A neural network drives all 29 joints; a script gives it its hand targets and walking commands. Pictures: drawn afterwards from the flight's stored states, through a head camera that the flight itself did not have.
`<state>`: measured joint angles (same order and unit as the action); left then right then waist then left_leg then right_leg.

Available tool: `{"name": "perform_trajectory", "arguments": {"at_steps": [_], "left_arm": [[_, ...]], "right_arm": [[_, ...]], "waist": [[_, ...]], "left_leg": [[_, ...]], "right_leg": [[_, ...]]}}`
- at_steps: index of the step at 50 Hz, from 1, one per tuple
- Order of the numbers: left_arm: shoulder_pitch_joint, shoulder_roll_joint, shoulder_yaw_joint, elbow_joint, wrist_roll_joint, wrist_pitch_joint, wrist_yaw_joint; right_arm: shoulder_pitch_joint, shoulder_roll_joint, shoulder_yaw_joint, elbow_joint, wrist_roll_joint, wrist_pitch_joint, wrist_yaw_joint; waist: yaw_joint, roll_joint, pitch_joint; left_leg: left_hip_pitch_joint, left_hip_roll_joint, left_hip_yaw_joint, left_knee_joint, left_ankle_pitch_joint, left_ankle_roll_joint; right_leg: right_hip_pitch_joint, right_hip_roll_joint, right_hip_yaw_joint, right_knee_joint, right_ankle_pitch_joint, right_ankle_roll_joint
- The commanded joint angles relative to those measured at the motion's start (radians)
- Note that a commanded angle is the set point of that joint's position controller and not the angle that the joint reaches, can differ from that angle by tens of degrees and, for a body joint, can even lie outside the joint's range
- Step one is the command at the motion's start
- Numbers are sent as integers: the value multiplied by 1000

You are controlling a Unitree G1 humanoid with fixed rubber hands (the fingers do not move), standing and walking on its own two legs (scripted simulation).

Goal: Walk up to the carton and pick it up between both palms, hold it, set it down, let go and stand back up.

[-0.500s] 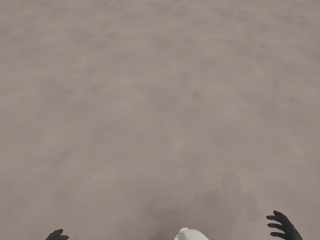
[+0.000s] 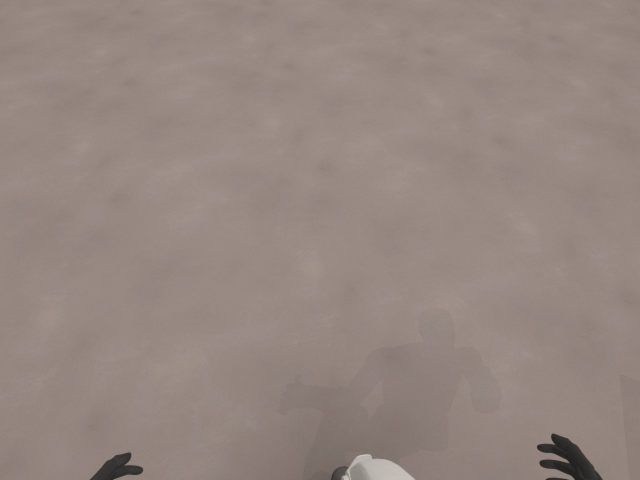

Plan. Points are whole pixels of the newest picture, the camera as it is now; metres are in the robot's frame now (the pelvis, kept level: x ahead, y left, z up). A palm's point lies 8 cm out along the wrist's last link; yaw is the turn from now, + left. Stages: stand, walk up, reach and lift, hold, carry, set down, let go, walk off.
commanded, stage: walk up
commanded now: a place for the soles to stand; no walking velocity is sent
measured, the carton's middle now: out of the picture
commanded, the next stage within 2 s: none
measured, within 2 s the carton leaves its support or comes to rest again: neither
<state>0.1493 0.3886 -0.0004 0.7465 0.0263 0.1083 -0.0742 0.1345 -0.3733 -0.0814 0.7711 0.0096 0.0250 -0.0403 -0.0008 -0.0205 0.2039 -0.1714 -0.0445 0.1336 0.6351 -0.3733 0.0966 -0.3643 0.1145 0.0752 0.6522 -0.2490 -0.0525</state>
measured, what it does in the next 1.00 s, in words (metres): steps to the right, turning right: right foot, then left foot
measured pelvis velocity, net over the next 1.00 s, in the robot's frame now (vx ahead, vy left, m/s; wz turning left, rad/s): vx -0.08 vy -0.09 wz -0.60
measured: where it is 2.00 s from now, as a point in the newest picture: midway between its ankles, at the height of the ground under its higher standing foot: outside the picture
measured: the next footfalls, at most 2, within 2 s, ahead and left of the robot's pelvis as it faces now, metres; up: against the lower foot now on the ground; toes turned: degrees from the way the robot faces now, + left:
right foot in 0.30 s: +0.07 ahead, -0.15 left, +0.00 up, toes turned -9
left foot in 0.52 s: +0.01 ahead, +0.01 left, +0.00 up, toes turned -13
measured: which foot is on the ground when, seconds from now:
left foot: down 0.00-0.34, up 0.36-0.50, down 0.52-0.94, up 0.96-1.00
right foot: up 0.00-0.28, down 0.30-0.56, up 0.58-0.90, down 0.92-1.00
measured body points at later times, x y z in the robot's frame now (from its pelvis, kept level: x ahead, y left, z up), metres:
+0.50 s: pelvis -0.04 -0.04 +0.00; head +0.01 -0.05 +0.45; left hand +0.16 +0.21 -0.12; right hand -0.02 -0.38 -0.10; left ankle -0.03 +0.03 -0.71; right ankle +0.03 -0.15 -0.72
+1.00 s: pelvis -0.08 -0.09 -0.01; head -0.05 -0.11 +0.44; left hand +0.19 +0.07 -0.12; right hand -0.17 -0.42 -0.11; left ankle -0.04 +0.01 -0.70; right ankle -0.07 -0.22 -0.72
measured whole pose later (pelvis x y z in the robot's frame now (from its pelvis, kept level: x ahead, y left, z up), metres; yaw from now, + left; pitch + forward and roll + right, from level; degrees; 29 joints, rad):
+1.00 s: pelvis -0.08 -0.09 -0.01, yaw -34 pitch -4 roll +1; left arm 0.14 0.39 0.00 0.75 0.03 0.10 -0.13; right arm 0.19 -0.38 -0.09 0.80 0.00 -0.01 -0.04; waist -0.01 -0.03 0.16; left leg -0.27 0.11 0.21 0.87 -0.52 0.03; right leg -0.39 0.06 0.08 0.72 -0.26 -0.03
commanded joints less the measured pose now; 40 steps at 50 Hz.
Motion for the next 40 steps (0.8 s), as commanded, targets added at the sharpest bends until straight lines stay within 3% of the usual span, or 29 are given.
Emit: {"name": "perform_trajectory", "arguments": {"at_steps": [1, 2, 3, 4, 6, 7, 10, 12, 13, 14, 15, 16, 17, 18, 19, 20, 21, 23, 25, 26, 27, 28, 29, 30, 31, 33, 34, 37, 40], "left_arm": [[39, 229, 124, -113, 67, -12, -22], [61, 210, 122, -109, 65, -14, -32], [77, 203, 123, -103, 67, -16, -41], [52, 190, 118, -121, 68, -17, -47], [18, 184, 112, -135, 77, -13, -49], [15, 189, 111, -125, 69, -14, -50], [29, 201, 116, -128, 65, -15, -49], [28, 216, 110, -109, 40, -21, -57], [74, 221, 118, -97, 42, -28, -55], [119, 231, 121, -78, 43, -32, -54], [162, 245, 133, -61, 45, -34, -54], [139, 291, 142, -60, 50, -34, -48], [82, 290, 134, -87, 33, -34, -41], [56, 319, 149, -119, 36, -30, -38], [13, 301, 146, -128, 37, -23, -36], [-26, 286, 136, -137, 42, -23, -35], [-62, 261, 132, -143, 37, -21, -36], [-30, 225, 115, -146, 34, -30, -36], [-110, 206, 105, -173, 37, -31, -39], [-136, 164, 86, -186, 30, -32, -44], [-69, 105, 75, -155, 33, -28, -40], [-73, 170, 98, -164, 75, -20, -33], [-5, 212, 110, -130, 81, -13, -39], [11, 244, 122, -104, 72, -11, -53], [-2, 229, 124, -111, 59, -12, -66], [32, 204, 121, -133, 45, -15, -78], [29, 187, 110, -149, 43, -19, -78], [-59, 175, 104, -179, 44, -23, -78], [-66, 187, 115, -170, 41, -31, -72]], "right_arm": [[-72, -290, -68, -58, -27, -21, -18], [-79, -267, -69, -70, -27, -24, -21], [-71, -251, -64, -78, -24, -27, -23], [-34, -249, -61, -79, -18, -28, -20], [34, -274, -67, -81, -11, -29, -16], [51, -282, -76, -77, -9, -23, -14], [32, -281, -81, -75, -6, -24, -6], [37, -304, -98, -78, 2, -25, -13], [11, -308, -99, -87, 2, -28, -13], [-9, -297, -97, -89, 6, -28, -9], [-17, -279, -92, -91, 7, -28, -5], [-1, -249, -84, -86, 2, -23, -2], [-60, -242, -81, -88, -2, -21, -5], [-31, -240, -67, -80, -2, -21, -2], [20, -263, -66, -47, -1, -22, 3], [52, -261, -66, -37, 9, -28, 7], [74, -254, -68, -30, 5, -30, 3], [116, -234, -69, -19, 8, -34, -13], [221, -230, -68, 29, 14, -41, -31], [266, -245, -76, 53, 10, -44, -39], [228, -331, -92, 51, 6, -32, -42], [103, -343, -98, -8, -11, -37, -41], [6, -326, -93, -40, -17, -43, -40], [-27, -301, -90, -48, -17, -50, -38], [-9, -286, -94, -52, -19, -54, -40], [23, -281, -89, -55, -21, -53, -36], [53, -294, -91, -57, -16, -46, -31], [116, -305, -98, -51, -13, -51, -21], [119, -319, -110, -59, -8, -53, -7]], "waist": [[48, 36, -172], [61, 51, -163], [48, 87, -160], [33, 136, -173], [-3, 159, -201], [-7, 146, -201], [-3, 141, -226], [-13, 58, -273], [22, 48, -286], [39, 37, -320], [70, -16, -355], [62, -181, -304], [62, -311, -206], [62, -280, -174], [33, -217, -160], [12, -196, -185], [-7, -190, -180], [1, -233, -239], [-64, -224, -284], [-107, -110, -333], [-71, 220, -362], [-62, 197, -320], [4, 132, -285], [32, 63, -228], [34, 83, -217], [17, 91, -179], [-2, 121, -196], [-54, 120, -227], [-48, 117, -256]], "left_leg": [[47, 513, -348, -349, 347, 77], [29, 421, -240, -306, 365, 27], [51, 361, -182, -280, 359, -39], [108, 333, -153, -257, 454, -67], [170, 355, -127, -224, 606, -85], [155, 364, -107, -220, 569, -103], [151, 393, -61, -185, 473, -55], [122, 423, -51, -115, 375, -5], [78, 441, -59, -73, 336, 28], [28, 423, -24, -15, 285, 25], [-30, 366, -9, 83, 203, -6], [-152, 229, 45, 211, -11, -57], [-273, 14, 6, 317, -322, -101], [-283, -19, -73, 394, -363, -118], [-232, 8, -116, 385, -304, -109], [-199, -6, -144, 300, -249, -102], [-135, 1, -162, 225, -174, -91], [0, -44, -131, 1, -128, -87], [223, -12, -128, -250, -33, -44], [483, 48, -152, -440, 74, -27], [531, 334, -377, -390, 86, -17], [367, 565, -454, -438, 51, 65], [218, 596, -399, -439, 93, 83], [118, 504, -279, -376, 209, 56], [67, 426, -198, -335, 248, 49], [69, 373, -143, -309, 256, -5], [111, 378, -149, -308, 283, -9], [226, 420, -95, -215, 487, 32], [213, 430, -53, -166, 453, 71]], "right_leg": [[-213, -115, 50, 321, -195, 54], [-174, -129, 31, 294, -131, 53], [-180, -128, 21, 253, -62, 54], [-181, -117, 12, 231, -55, 45], [-194, -132, -34, 189, -76, 34], [-176, -143, -39, 158, -79, 33], [-123, -167, -28, 38, -61, 0], [-21, -164, -57, 23, -75, 1], [24, -166, -38, -1, -69, -17], [107, -167, -14, -42, -50, -42], [196, -157, 52, -97, -12, -79], [203, -224, 288, -237, 39, -135], [135, -251, 553, -393, 38, -187], [79, -284, 669, -467, -58, -227], [39, -256, 618, -485, -191, -178], [54, -222, 585, -466, -137, -147], [8, -185, 503, -451, -121, -78], [40, -142, 442, -467, 58, 25], [-109, -95, 338, -427, 53, 89], [-283, -13, 206, -321, 23, 142], [-402, 70, 48, 19, -89, 94], [-460, -58, 35, 188, -161, 97], [-361, -109, 29, 270, -182, 104], [-261, -130, 30, 303, -132, 85], [-198, -133, 19, 314, -85, 77], [-186, -139, -10, 276, -12, 88], [-193, -132, -26, 244, -33, 96], [-210, -159, -53, 149, -101, 89], [-159, -182, -50, 64, -106, 57]]}}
